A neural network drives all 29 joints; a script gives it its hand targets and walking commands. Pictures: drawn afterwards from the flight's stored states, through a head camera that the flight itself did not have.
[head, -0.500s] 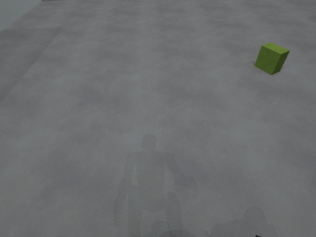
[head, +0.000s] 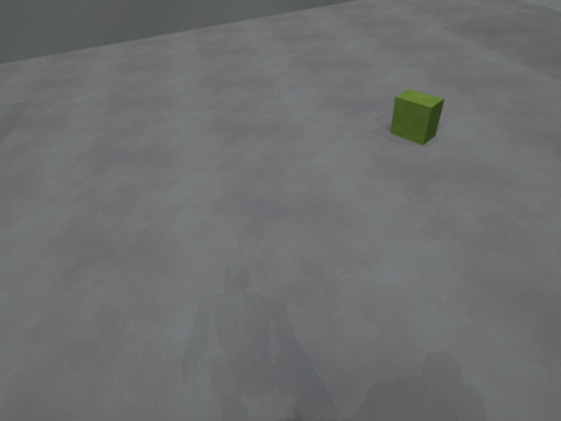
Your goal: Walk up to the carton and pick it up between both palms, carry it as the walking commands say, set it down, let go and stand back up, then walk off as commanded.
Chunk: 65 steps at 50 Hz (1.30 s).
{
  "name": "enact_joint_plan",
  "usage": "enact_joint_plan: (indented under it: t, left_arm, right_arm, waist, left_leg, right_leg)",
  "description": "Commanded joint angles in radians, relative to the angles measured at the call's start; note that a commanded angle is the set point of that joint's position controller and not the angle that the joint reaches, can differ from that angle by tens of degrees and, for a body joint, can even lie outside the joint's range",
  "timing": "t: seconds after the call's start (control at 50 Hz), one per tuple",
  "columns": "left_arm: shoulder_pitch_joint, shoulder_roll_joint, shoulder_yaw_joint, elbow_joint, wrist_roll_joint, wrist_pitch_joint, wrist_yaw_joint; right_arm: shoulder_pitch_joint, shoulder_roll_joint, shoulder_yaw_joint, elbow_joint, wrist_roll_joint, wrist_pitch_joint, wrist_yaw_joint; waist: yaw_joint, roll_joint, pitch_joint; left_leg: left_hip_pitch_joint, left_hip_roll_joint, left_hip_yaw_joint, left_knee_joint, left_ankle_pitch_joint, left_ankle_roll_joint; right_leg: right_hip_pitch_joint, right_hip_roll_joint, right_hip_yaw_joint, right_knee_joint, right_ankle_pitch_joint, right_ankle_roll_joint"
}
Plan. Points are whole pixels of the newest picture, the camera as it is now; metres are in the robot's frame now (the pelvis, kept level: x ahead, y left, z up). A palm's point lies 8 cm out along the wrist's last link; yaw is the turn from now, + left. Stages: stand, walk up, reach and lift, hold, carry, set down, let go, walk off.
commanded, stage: walk up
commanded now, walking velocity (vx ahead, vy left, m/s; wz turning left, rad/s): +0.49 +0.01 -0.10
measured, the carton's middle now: (415, 116) +1.99 -0.78 -0.63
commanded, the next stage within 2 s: none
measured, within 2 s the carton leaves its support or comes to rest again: neither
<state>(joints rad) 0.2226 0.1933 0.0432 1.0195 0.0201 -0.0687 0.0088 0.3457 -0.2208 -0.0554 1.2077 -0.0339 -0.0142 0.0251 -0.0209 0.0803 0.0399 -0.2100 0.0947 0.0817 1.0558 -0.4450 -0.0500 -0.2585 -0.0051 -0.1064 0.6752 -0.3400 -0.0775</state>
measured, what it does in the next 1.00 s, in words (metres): walks ahead: left foot, then right foot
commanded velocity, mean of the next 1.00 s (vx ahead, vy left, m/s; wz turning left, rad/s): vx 0.50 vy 0.01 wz -0.11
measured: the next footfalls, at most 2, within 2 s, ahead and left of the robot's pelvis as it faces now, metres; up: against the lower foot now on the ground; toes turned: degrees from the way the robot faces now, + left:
left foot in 0.38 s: +0.40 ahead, +0.16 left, +0.00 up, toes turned +8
right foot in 0.70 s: +0.49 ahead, -0.15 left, +0.00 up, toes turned -9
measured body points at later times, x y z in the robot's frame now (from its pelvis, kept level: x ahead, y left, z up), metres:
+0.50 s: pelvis +0.26 +0.03 -0.01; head +0.28 +0.01 +0.44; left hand +0.23 +0.26 -0.16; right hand +0.36 -0.19 -0.16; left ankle +0.36 +0.16 -0.72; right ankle +0.16 -0.08 -0.66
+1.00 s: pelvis +0.47 -0.05 +0.02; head +0.47 -0.05 +0.47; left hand +0.46 +0.15 -0.14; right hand +0.55 -0.31 -0.12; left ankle +0.56 +0.09 -0.66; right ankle +0.45 -0.14 -0.72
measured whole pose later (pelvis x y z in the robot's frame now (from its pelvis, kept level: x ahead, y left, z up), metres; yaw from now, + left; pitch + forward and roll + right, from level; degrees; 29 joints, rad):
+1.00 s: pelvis +0.47 -0.05 +0.02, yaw -3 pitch -3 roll +0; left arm 0.35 0.12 0.02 1.14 0.02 -0.09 0.00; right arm 0.17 -0.23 -0.05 1.05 -0.02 -0.02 0.04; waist 0.04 0.00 0.02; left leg -0.52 0.12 0.06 0.91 -0.23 -0.04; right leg -0.07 0.00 -0.12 0.36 -0.24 -0.04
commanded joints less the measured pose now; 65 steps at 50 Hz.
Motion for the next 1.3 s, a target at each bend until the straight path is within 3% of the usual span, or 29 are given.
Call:
enact_joint_plan:
  t: [0.0, 0.12, 0.22, 0.3, 0.32, 0.34, 0.36, 0.4, 0.5, 0.58, 0.6, 0.64, 0.66, 0.68, 0.7, 0.74, 0.82, 0.88, 0.94, 0.98, 1.04, 1.08, 1.1, 1.14, 1.16, 1.18, 1.2, 1.26, 1.28]
  left_arm:
    - [0.073, 0.15, 0.029, 0.046, -0.012, -0.026, 0.021]
    - [0.116, 0.106, 0.006, 0.118, -0.014, -0.053, 0.022]
    - [0.263, 0.097, 0.002, 0.162, -0.003, -0.054, 0.029]
    - [0.19, 0.138, 0.012, 0.161, -0.026, -0.046, 0.027]
    - [0.209, 0.112, 0.004, 0.143, -0.035, -0.044, 0.022]
    - [0.18, 0.089, -0.007, 0.12, -0.04, -0.051, 0.019]
    - [0.13, 0.081, 0.006, 0.076, -0.053, -0.049, 0.012]
    - [0.075, 0.073, 0.023, 0.082, -0.03, -0.03, 0.002]
    - [0.067, 0.078, 0.016, 0.026, 0.014, 0.015, -0.033]
    - [0.101, 0.024, 0.02, 0.02, -0.004, 0.044, -0.044]
    - [0.133, 0.035, 0.017, 0.031, -0.003, 0.036, -0.052]
    - [0.205, 0.075, 0.034, 0.063, 0.009, 0.042, -0.041]
    - [0.238, 0.131, 0.048, 0.073, 0.011, 0.034, -0.03]
    - [0.284, 0.226, 0.067, 0.05, 0.021, 0.025, -0.023]
    - [0.257, 0.277, 0.058, 0.038, 0.021, 0.016, -0.02]
    - [0.147, 0.243, 0.031, 0.021, 0.02, 0.008, -0.014]
    - [0.045, 0.182, 0.026, 0.035, -0.005, -0.02, -0.003]
    - [0.13, 0.131, 0.005, 0.068, 0.0, -0.04, 0.002]
    - [0.165, 0.123, 0.009, 0.083, -0.003, -0.044, 0.006]
    - [0.175, 0.139, 0.013, 0.095, 0.0, -0.042, 0.013]
    - [0.148, 0.132, 0.012, 0.095, -0.007, -0.043, 0.014]
    - [0.233, 0.121, 0.013, 0.118, -0.001, -0.04, 0.017]
    - [0.247, 0.122, 0.012, 0.134, -0.007, -0.04, 0.019]
    - [0.171, 0.106, 0.014, 0.124, -0.02, -0.039, 0.014]
    - [0.216, 0.076, 0.009, 0.113, -0.025, -0.039, 0.005]
    - [0.163, 0.038, 0.004, 0.085, -0.034, -0.043, -0.003]
    - [0.172, 0.049, 0.009, 0.055, -0.028, -0.04, -0.007]
    - [0.106, 0.058, 0.016, 0.067, -0.012, -0.022, -0.017]
    - [0.098, 0.057, 0.016, 0.06, -0.002, -0.007, -0.026]
  right_arm:
    - [-0.064, -0.019, 0.01, -0.113, 0.002, -0.052, 0.009]
    - [-0.155, 0.004, 0.013, -0.102, -0.003, -0.028, 0.01]
    - [-0.349, 0.015, 0.012, -0.173, 0.006, -0.041, 0.011]
    - [-0.203, 0.01, 0.007, -0.122, 0.01, -0.037, -0.005]
    - [-0.056, -0.049, -0.003, -0.071, 0.002, -0.041, -0.016]
    - [0.095, -0.14, -0.021, -0.004, -0.006, -0.046, -0.03]
    - [0.198, -0.202, -0.025, 0.024, -0.015, -0.052, -0.041]
    - [0.109, -0.148, 0.001, 0.016, -0.02, -0.052, -0.042]
    - [-0.15, -0.145, -0.009, -0.136, -0.006, -0.054, -0.035]
    - [-0.199, -0.142, -0.015, -0.163, -0.001, -0.045, -0.026]
    - [-0.22, -0.157, -0.02, -0.162, 0.004, -0.041, -0.024]
    - [-0.213, -0.149, -0.016, -0.183, -0.011, -0.03, -0.021]
    - [-0.208, -0.104, -0.001, -0.182, -0.011, -0.025, -0.018]
    - [-0.222, -0.059, 0.005, -0.213, -0.005, -0.016, -0.013]
    - [-0.249, -0.051, -0.001, -0.244, 0.002, -0.009, -0.008]
    - [-0.165, -0.06, -0.01, -0.197, 0.002, -0.02, -0.004]
    - [-0.061, -0.027, -0.007, -0.152, 0.001, -0.027, 0.015]
    - [-0.185, -0.057, -0.011, -0.196, 0.003, -0.025, 0.016]
    - [-0.245, -0.027, 0.003, -0.233, 0.018, -0.029, 0.021]
    - [-0.316, -0.027, 0.01, -0.26, 0.026, -0.031, 0.02]
    - [-0.311, 0.002, 0.017, -0.251, 0.022, -0.028, 0.015]
    - [-0.369, 0.002, 0.016, -0.264, 0.024, -0.037, 0.013]
    - [-0.369, 0.002, 0.016, -0.253, 0.026, -0.039, 0.012]
    - [-0.169, -0.007, 0.016, -0.176, 0.011, -0.055, -0.003]
    - [-0.03, -0.08, 0.0, -0.128, -0.001, -0.057, -0.014]
    - [0.13, -0.184, -0.02, -0.073, -0.022, -0.058, -0.032]
    - [0.163, -0.231, -0.026, -0.065, -0.01, -0.051, -0.031]
    - [0.031, -0.135, -0.002, -0.09, -0.005, -0.053, -0.039]
    - [-0.003, -0.138, -0.005, -0.105, 0.001, -0.054, -0.04]
  waist:
    - [0.055, -0.218, 0.081]
    - [0.042, -0.111, 0.088]
    - [0.108, -0.132, 0.123]
    - [-0.004, -0.093, 0.011]
    - [-0.067, 0.0, -0.124]
    - [-0.138, 0.159, -0.214]
    - [-0.15, 0.326, -0.238]
    - [-0.082, 0.015, -0.044]
    - [0.02, 0.069, 0.03]
    - [0.076, 0.082, 0.07]
    - [0.089, 0.125, 0.001]
    - [0.134, 0.001, -0.046]
    - [0.174, -0.243, -0.068]
    - [0.206, -0.534, -0.023]
    - [0.183, -0.584, 0.05]
    - [0.124, -0.377, 0.091]
    - [0.047, -0.247, 0.03]
    - [0.057, -0.106, 0.126]
    - [0.07, -0.116, 0.08]
    - [0.081, -0.127, 0.071]
    - [0.046, -0.138, 0.05]
    - [0.093, -0.127, 0.049]
    - [0.082, -0.138, 0.049]
    - [-0.039, -0.107, -0.065]
    - [-0.07, 0.039, -0.159]
    - [-0.126, 0.31, -0.185]
    - [-0.116, 0.338, -0.161]
    - [-0.064, 0.011, -0.046]
    - [-0.037, 0.054, 0.001]
  left_leg:
    - [-0.498, 0.046, -0.082, 0.105, 0.136, 0.032]
    - [-0.404, 0.06, -0.056, -0.065, 0.269, 0.003]
    - [-0.469, 0.06, -0.009, -0.294, 0.296, 0.02]
    - [-0.01, -0.041, 0.105, -0.48, 0.259, 0.05]
    - [0.277, -0.042, 0.093, -0.51, 0.379, 0.093]
    - [0.533, 0.135, -0.132, -0.518, 0.495, 0.17]
    - [0.607, 0.375, -0.453, -0.703, 0.524, 0.239]
    - [0.3, 0.394, -0.446, -0.811, 0.143, 0.247]
    - [-0.077, 0.32, -0.279, -0.874, -0.012, 0.159]
    - [-0.287, 0.284, -0.132, -0.889, -0.106, 0.127]
    - [-0.271, 0.218, -0.078, -0.846, -0.099, 0.118]
    - [-0.406, 0.14, -0.063, -0.726, -0.214, 0.109]
    - [-0.428, 0.062, -0.019, -0.51, -0.194, 0.1]
    - [-0.48, -0.041, 0.06, -0.209, -0.151, 0.081]
    - [-0.552, -0.044, -0.025, 0.037, -0.06, 0.052]
    - [-0.493, 0.01, -0.078, 0.057, 0.033, 0.049]
    - [-0.412, 0.04, -0.06, 0.062, 0.149, 0.035]
    - [-0.47, 0.059, -0.069, -0.042, 0.222, 0.025]
    - [-0.461, 0.044, -0.037, -0.198, 0.237, 0.001]
    - [-0.47, 0.046, -0.044, -0.255, 0.233, 0.0]
    - [-0.335, 0.043, -0.054, -0.303, 0.266, 0.009]
    - [-0.363, 0.035, -0.032, -0.352, 0.244, 0.017]
    - [-0.335, 0.001, 0.012, -0.408, 0.216, 0.027]
    - [0.013, -0.026, 0.042, -0.553, 0.28, 0.051]
    - [0.254, 0.031, -0.033, -0.577, 0.269, 0.089]
    - [0.44, 0.296, -0.4, -0.764, 0.216, 0.156]
    - [0.425, 0.376, -0.555, -0.827, 0.125, 0.199]
    - [0.215, 0.338, -0.391, -0.849, 0.024, 0.203]
    - [0.131, 0.319, -0.34, -0.878, 0.005, 0.188]
  right_leg:
    - [0.282, -0.328, 0.37, -0.427, 0.229, -0.087]
    - [0.204, -0.322, 0.229, -0.495, 0.427, -0.094]
    - [0.363, -0.292, 0.155, -0.45, 0.724, -0.045]
    - [0.207, -0.207, 0.033, -0.189, 1.0, 0.007]
    - [0.08, -0.14, 0.024, 0.046, 0.935, 0.043]
    - [-0.17, -0.081, 0.032, 0.26, 0.592, 0.056]
    - [-0.345, 0.017, 0.069, 0.474, -0.097, 0.06]
    - [-0.355, -0.075, 0.171, 0.599, -0.046, 0.024]
    - [-0.164, -0.142, 0.117, 0.314, -0.037, 0.061]
    - [0.003, -0.134, 0.079, 0.076, 0.032, 0.064]
    - [0.082, -0.095, 0.024, 0.007, 0.107, 0.079]
    - [0.256, -0.071, 0.025, 0.003, 0.067, 0.085]
    - [0.281, -0.13, 0.127, -0.138, -0.078, 0.064]
    - [0.239, -0.25, 0.326, -0.423, -0.37, 0.046]
    - [0.156, -0.39, 0.641, -0.668, -0.638, 0.004]
    - [0.124, -0.346, 0.586, -0.59, -0.515, -0.047]
    - [0.142, -0.321, 0.345, -0.538, -0.28, -0.056]
    - [0.127, -0.317, 0.345, -0.548, -0.063, -0.075]
    - [0.184, -0.309, 0.235, -0.533, 0.1, -0.076]
    - [0.215, -0.326, 0.267, -0.526, 0.12, -0.087]
    - [0.122, -0.321, 0.235, -0.537, 0.141, -0.075]
    - [0.216, -0.314, 0.233, -0.498, 0.246, -0.078]
    - [0.243, -0.291, 0.203, -0.439, 0.402, -0.071]
    - [0.137, -0.218, 0.068, -0.201, 0.527, -0.009]
    - [0.019, -0.134, 0.047, 0.037, 0.493, 0.023]
    - [-0.246, -0.022, 0.042, 0.301, 0.019, 0.076]
    - [-0.393, 0.017, 0.104, 0.478, -0.106, 0.071]
    - [-0.362, -0.089, 0.156, 0.569, 0.017, 0.059]
    - [-0.34, -0.111, 0.148, 0.542, 0.025, 0.061]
